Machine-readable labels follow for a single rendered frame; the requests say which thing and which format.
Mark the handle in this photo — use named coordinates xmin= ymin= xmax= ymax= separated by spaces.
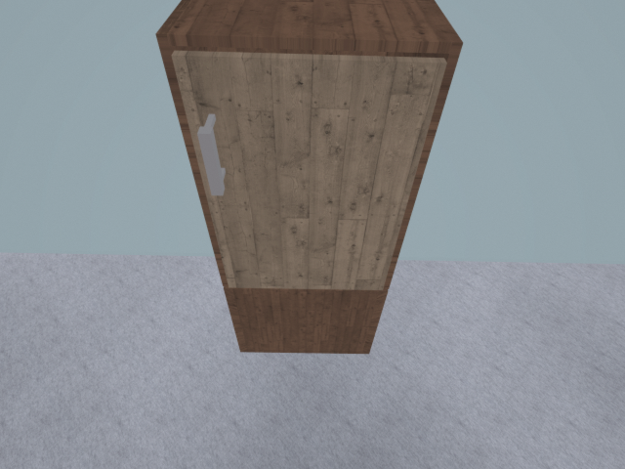
xmin=197 ymin=114 xmax=226 ymax=195

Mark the cupboard door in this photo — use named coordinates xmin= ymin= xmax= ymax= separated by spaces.
xmin=172 ymin=51 xmax=447 ymax=290

